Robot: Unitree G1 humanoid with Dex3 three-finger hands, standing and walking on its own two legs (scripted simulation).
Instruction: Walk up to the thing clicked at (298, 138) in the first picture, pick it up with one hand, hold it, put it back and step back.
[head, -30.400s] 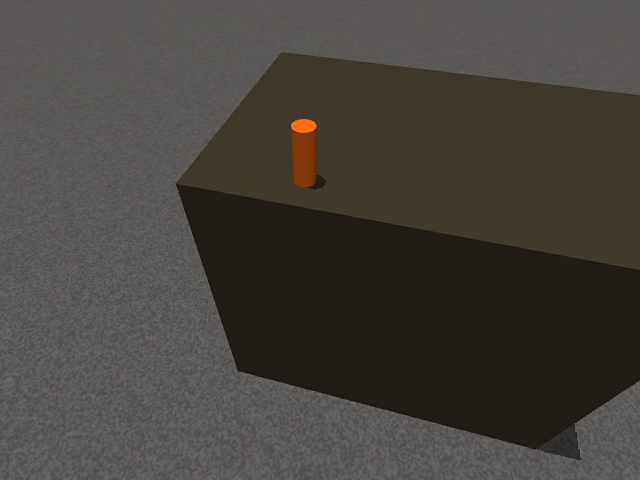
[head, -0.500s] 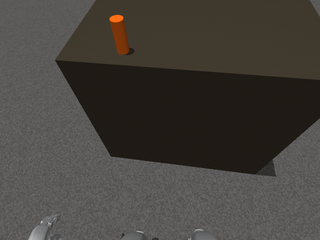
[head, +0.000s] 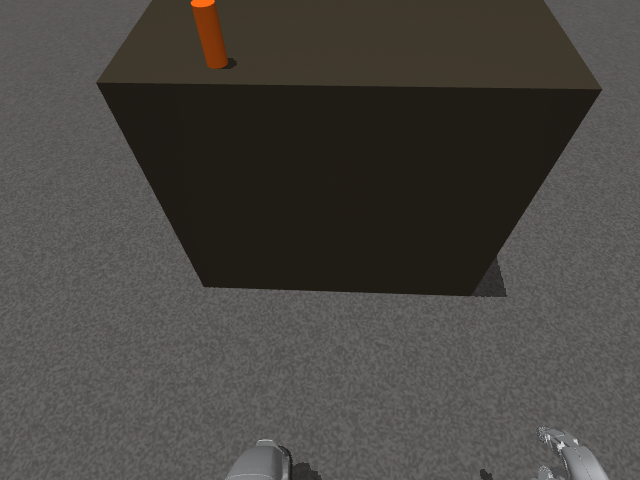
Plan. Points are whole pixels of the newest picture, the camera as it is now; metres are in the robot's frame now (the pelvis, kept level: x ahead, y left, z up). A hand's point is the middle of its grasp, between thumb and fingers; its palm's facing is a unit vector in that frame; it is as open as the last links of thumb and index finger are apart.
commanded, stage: step back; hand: left
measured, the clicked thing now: (210, 34) +0.84 +0.23 +0.11
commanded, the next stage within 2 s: stand in 1.54 s
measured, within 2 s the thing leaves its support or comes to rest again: neither
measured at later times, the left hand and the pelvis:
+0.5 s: hand out of the picture -0.06 +0.27 -0.14, palm faces +0.09 -0.92 -0.37, open 7.4 cm; pelvis -0.16 +0.00 +0.01, yaw +5 degrees
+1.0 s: hand out of the picture -0.18 +0.27 -0.14, palm faces +0.06 -0.93 -0.37, open 7.4 cm; pelvis -0.21 +0.00 +0.01, yaw +3 degrees
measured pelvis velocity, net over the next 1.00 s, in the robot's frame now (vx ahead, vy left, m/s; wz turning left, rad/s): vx -0.21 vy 0.00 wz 0.06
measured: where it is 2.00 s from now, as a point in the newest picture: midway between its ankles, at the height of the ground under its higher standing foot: outside the picture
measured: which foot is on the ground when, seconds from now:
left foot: up 0.00-0.30, down 0.32-1.00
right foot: down 0.00-0.36, up 0.38-0.62, down 0.64-1.00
